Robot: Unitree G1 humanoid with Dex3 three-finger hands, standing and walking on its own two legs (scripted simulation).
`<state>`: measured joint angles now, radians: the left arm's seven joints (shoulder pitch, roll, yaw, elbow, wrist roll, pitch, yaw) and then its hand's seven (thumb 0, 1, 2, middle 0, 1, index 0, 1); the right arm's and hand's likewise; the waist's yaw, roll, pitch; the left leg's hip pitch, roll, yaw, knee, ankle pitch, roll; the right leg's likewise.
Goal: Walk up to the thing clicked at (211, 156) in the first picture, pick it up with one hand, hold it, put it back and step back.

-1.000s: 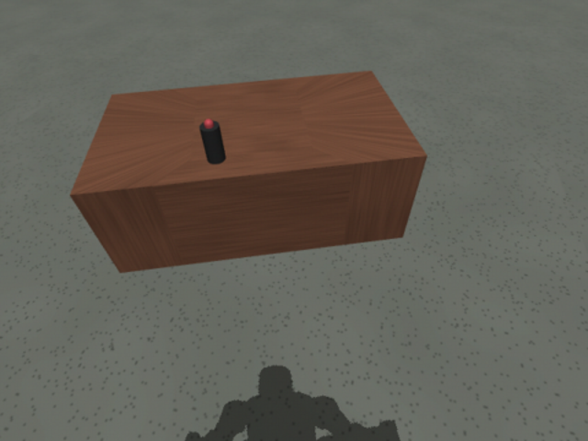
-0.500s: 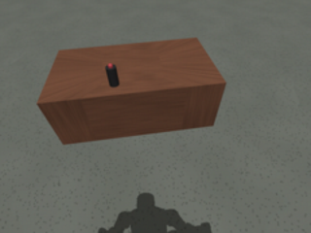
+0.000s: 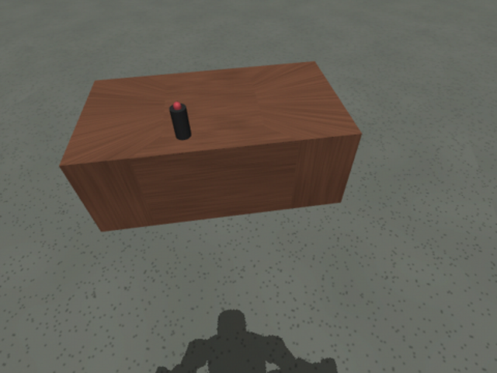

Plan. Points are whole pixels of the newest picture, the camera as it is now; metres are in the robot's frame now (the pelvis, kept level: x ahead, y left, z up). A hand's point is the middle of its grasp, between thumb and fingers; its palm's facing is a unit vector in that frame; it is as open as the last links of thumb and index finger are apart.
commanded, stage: stand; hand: left
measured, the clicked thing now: (180, 119) +1.14 +0.27 -0.25
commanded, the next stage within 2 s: walk up in 0.12 s
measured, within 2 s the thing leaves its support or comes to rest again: neither
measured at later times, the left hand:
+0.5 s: hand out of the picture +0.12 +0.24 -0.14, palm faces +0.07 -0.90 -0.43, open 7.4 cm
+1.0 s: hand (146, 319) +0.30 +0.23 -0.17, palm faces +0.09 -0.94 -0.33, open 7.4 cm
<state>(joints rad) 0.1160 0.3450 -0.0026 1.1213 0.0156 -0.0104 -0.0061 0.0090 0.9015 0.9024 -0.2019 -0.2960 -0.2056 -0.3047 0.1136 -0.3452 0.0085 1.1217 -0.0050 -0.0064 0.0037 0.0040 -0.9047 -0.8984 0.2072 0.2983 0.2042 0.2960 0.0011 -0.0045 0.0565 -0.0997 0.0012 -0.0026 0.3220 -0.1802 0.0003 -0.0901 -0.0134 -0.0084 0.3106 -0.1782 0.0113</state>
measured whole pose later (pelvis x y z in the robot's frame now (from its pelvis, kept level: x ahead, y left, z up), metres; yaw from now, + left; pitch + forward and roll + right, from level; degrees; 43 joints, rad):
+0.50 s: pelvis +0.08 -0.06 -0.01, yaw +3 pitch -3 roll +0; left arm 0.27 0.41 0.09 0.97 0.05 -0.07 -0.05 0.01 0.90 0.90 -0.20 -0.30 -0.21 -0.30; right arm 0.28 -0.42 -0.08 1.01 -0.03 0.01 0.04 0.01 -0.91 -0.90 0.21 0.30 0.20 0.30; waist 0.02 0.05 0.04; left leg -0.30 -0.02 -0.09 0.97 -0.44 0.03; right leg -0.17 -0.01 -0.08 0.52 -0.30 -0.03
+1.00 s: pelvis +0.30 -0.03 -0.02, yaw +7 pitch -4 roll +0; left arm 0.33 0.39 0.03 0.88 -0.01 -0.04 -0.03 0.01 0.90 0.90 -0.20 -0.30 -0.21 -0.30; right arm 0.21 -0.35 -0.06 0.80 0.00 -0.06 0.05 0.00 -0.90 -0.90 0.21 0.30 0.21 0.30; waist 0.01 -0.03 0.11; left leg -0.26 0.01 0.05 0.55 -0.23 0.03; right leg -0.33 -0.01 0.04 1.18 -0.43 -0.05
